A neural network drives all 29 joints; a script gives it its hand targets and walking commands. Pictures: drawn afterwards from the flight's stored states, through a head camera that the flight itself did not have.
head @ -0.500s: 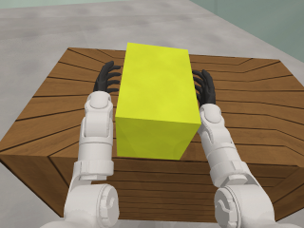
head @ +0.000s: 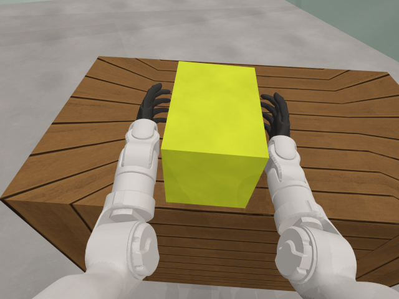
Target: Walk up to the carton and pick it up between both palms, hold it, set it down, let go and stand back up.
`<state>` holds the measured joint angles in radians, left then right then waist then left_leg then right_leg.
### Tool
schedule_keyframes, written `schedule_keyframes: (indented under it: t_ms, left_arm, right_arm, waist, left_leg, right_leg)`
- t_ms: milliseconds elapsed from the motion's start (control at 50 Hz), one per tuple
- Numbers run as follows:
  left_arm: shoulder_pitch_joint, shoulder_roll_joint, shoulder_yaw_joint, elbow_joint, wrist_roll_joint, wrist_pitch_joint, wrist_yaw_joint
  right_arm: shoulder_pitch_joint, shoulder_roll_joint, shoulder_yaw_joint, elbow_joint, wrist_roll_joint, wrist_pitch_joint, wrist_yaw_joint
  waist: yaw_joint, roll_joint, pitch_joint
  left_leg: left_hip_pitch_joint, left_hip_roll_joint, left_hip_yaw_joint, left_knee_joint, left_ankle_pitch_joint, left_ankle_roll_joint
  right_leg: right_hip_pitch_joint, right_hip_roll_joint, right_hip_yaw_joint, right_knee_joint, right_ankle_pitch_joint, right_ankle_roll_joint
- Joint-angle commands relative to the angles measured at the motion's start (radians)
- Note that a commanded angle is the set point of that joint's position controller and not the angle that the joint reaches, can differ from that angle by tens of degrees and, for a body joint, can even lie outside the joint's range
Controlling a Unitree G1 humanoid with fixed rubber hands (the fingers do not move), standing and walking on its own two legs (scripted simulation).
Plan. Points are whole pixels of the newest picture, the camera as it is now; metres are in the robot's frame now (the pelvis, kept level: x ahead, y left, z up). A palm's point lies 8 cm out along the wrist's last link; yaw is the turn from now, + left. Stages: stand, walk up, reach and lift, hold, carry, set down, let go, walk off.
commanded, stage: set down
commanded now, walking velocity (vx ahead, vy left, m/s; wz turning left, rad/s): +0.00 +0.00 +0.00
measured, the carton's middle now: (211, 133) +0.44 +0.00 +0.09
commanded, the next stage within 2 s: none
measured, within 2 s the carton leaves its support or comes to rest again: rests again in 1.10 s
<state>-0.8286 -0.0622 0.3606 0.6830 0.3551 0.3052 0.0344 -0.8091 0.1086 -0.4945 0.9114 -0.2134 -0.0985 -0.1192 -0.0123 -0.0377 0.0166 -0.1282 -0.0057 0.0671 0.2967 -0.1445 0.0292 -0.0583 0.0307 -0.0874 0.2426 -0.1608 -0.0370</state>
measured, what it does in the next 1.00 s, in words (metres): stands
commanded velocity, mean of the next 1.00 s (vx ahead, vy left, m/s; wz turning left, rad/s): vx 0.00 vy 0.00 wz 0.00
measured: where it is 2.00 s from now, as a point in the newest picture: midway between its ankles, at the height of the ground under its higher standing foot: outside the picture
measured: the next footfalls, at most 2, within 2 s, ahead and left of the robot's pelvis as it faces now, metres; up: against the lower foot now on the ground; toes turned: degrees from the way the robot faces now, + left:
none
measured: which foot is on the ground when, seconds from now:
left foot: down 0.00-1.00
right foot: down 0.00-1.00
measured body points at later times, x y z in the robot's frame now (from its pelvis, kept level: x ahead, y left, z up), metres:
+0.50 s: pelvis +0.01 +0.00 +0.00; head +0.04 +0.01 +0.45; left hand +0.44 +0.14 +0.11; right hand +0.43 -0.13 +0.10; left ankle +0.01 +0.09 -0.75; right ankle -0.02 -0.09 -0.75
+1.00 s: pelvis +0.01 +0.01 +0.00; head +0.04 +0.02 +0.45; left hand +0.44 +0.14 +0.09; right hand +0.43 -0.14 +0.09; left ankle +0.01 +0.09 -0.75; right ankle -0.02 -0.09 -0.75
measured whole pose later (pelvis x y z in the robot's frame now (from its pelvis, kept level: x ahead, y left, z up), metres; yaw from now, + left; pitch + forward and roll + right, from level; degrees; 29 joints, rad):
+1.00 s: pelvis +0.01 +0.01 +0.00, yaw -1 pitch +3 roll +0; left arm -0.85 -0.09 0.52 0.86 0.42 0.17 0.02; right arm -0.83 0.15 -0.71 0.94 -0.41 -0.12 -0.04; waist 0.01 -0.03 0.00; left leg -0.21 -0.01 0.09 0.30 -0.15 0.04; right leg -0.15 0.03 -0.06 0.26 -0.17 -0.03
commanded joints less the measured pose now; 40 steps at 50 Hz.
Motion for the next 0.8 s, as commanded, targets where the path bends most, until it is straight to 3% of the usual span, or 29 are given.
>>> schedule_keyframes:
  t_ms: [0,60,100,120,140,220,280,300,340,360,440,480,520,540,560,620,680,700,720,780]
  left_arm:
    - [-0.534,-0.501,-0.209,-0.058,-0.021,-0.064,-0.118]
    - [-0.537,-0.482,-0.195,-0.065,0.002,-0.068,-0.132]
    - [-0.519,-0.479,-0.186,-0.074,-0.006,-0.073,-0.141]
    - [-0.534,-0.486,-0.204,-0.078,-0.008,-0.080,-0.142]
    - [-0.549,-0.495,-0.215,-0.119,-0.015,-0.089,-0.140]
    - [-0.590,-0.501,-0.267,-0.139,-0.048,-0.131,-0.121]
    - [-0.639,-0.522,-0.295,-0.141,-0.064,-0.156,-0.107]
    - [-0.643,-0.525,-0.290,-0.140,-0.069,-0.162,-0.101]
    - [-0.648,-0.531,-0.296,-0.112,-0.072,-0.170,-0.092]
    - [-0.664,-0.532,-0.295,-0.098,-0.080,-0.174,-0.089]
    - [-0.677,-0.524,-0.270,-0.037,-0.078,-0.184,-0.089]
    - [-0.699,-0.496,-0.232,-0.017,-0.058,-0.195,-0.095]
    - [-0.661,-0.486,-0.181,0.039,-0.039,-0.189,-0.101]
    - [-0.674,-0.471,-0.167,0.062,-0.029,-0.189,-0.102]
    - [-0.657,-0.471,-0.144,0.071,-0.016,-0.183,-0.104]
    - [-0.635,-0.421,-0.065,0.111,0.016,-0.160,-0.115]
    - [-0.688,-0.384,-0.031,0.105,0.022,-0.157,-0.115]
    - [-0.697,-0.390,-0.030,0.117,0.032,-0.156,-0.113]
    - [-0.714,-0.390,-0.040,0.100,0.034,-0.161,-0.110]
    - [-0.720,-0.409,-0.038,0.078,0.027,-0.183,-0.086]
  right_arm:
    - [-0.698,0.426,0.335,-0.126,0.004,-0.063,0.121]
    - [-0.645,0.447,0.358,-0.082,0.012,-0.054,0.113]
    - [-0.640,0.449,0.378,-0.093,0.017,-0.057,0.112]
    - [-0.634,0.454,0.373,-0.109,0.017,-0.063,0.111]
    - [-0.620,0.455,0.386,-0.096,0.018,-0.071,0.113]
    - [-0.653,0.474,0.407,-0.126,0.019,-0.094,0.109]
    - [-0.662,0.492,0.388,-0.130,-0.012,-0.102,0.114]
    - [-0.651,0.476,0.371,-0.104,-0.016,-0.102,0.117]
    - [-0.652,0.462,0.352,-0.108,-0.036,-0.106,0.122]
    - [-0.659,0.453,0.335,-0.107,-0.041,-0.105,0.123]
    - [-0.679,0.463,0.299,-0.099,-0.074,-0.099,0.125]
    - [-0.678,0.487,0.275,-0.078,-0.088,-0.089,0.136]
    - [-0.674,0.487,0.265,-0.054,-0.102,-0.077,0.143]
    - [-0.668,0.480,0.244,-0.051,-0.105,-0.076,0.145]
    - [-0.670,0.470,0.244,-0.038,-0.107,-0.072,0.147]
    - [-0.661,0.447,0.181,-0.001,-0.123,-0.044,0.155]
    - [-0.656,0.416,0.128,0.008,-0.140,-0.030,0.163]
    - [-0.669,0.414,0.104,0.009,-0.152,-0.032,0.170]
    - [-0.664,0.419,0.104,0.026,-0.154,-0.033,0.175]
    - [-0.672,0.409,0.063,0.001,-0.188,-0.052,0.188]
  waist:
    - [0.017,0.021,-0.526]
    - [0.018,0.032,-0.490]
    - [0.026,0.006,-0.484]
    - [0.005,0.030,-0.484]
    - [0.018,0.052,-0.515]
    - [0.010,0.064,-0.598]
    - [-0.002,0.083,-0.634]
    - [-0.023,0.077,-0.644]
    - [-0.010,0.069,-0.671]
    - [-0.025,0.086,-0.691]
    - [-0.020,0.047,-0.707]
    - [0.003,0.049,-0.694]
    - [0.031,0.016,-0.671]
    - [0.011,0.033,-0.656]
    - [0.031,0.023,-0.620]
    - [0.036,0.013,-0.514]
    - [0.021,0.022,-0.467]
    - [0.014,0.040,-0.463]
    - [0.025,0.057,-0.474]
    - [-0.002,0.086,-0.549]
  left_leg:
    - [0.158,0.021,0.035,0.009,0.315,-0.045]
    - [0.124,0.013,0.026,-0.004,0.336,-0.046]
    - [0.114,0.011,0.035,0.001,0.332,-0.044]
    - [0.116,0.011,0.023,0.003,0.324,-0.040]
    - [0.115,0.015,0.025,0.009,0.354,-0.048]
    - [0.123,0.023,0.012,0.041,0.420,-0.063]
    - [0.158,0.024,0.003,0.058,0.432,-0.062]
    - [0.179,0.031,0.001,0.068,0.458,-0.073]
    - [0.236,0.042,-0.007,0.073,0.489,-0.075]
    - [0.257,0.044,-0.002,0.074,0.476,-0.073]
    - [0.216,0.043,-0.003,0.071,0.428,-0.068]
    - [0.128,0.030,0.016,0.039,0.327,-0.051]
    - [0.095,0.031,0.027,0.013,0.292,-0.039]
    - [0.091,0.025,0.026,0.005,0.279,-0.040]
    - [0.089,0.029,0.029,0.007,0.287,-0.038]
    - [0.068,0.030,0.040,-0.024,0.217,-0.034]
    - [0.059,0.031,0.040,-0.035,0.159,-0.020]
    - [0.080,0.029,0.048,-0.034,0.174,-0.029]
    - [0.083,0.034,0.043,-0.030,0.174,-0.029]
    - [0.191,0.051,0.034,0.007,0.254,-0.042]
  right_leg:
    - [0.270,-0.022,-0.012,0.064,0.496,0.080]
    - [0.337,-0.026,-0.005,0.080,0.567,0.092]
    - [0.349,-0.028,-0.004,0.083,0.591,0.090]
    - [0.341,-0.035,0.003,0.080,0.581,0.095]
    - [0.333,-0.033,0.008,0.089,0.607,0.089]
    - [0.301,-0.037,0.013,0.114,0.682,0.092]
    - [0.245,-0.036,-0.001,0.105,0.628,0.081]
    - [0.206,-0.030,-0.020,0.097,0.598,0.079]
    - [0.148,-0.019,-0.022,0.076,0.542,0.070]
    - [0.107,-0.019,-0.024,0.068,0.511,0.070]
    - [0.119,-0.030,-0.012,0.069,0.542,0.067]
    - [0.185,-0.042,-0.001,0.080,0.536,0.072]
    - [0.217,-0.043,0.007,0.085,0.547,0.076]
    - [0.222,-0.045,0.000,0.085,0.540,0.084]
    - [0.216,-0.041,0.011,0.079,0.520,0.082]
    - [0.215,-0.044,0.007,0.065,0.415,0.087]
    - [0.184,-0.040,0.001,0.048,0.319,0.083]
    - [0.158,-0.036,-0.008,0.047,0.292,0.078]
    - [0.137,-0.036,-0.002,0.045,0.263,0.072]
    - [0.054,-0.032,-0.016,0.038,0.245,0.060]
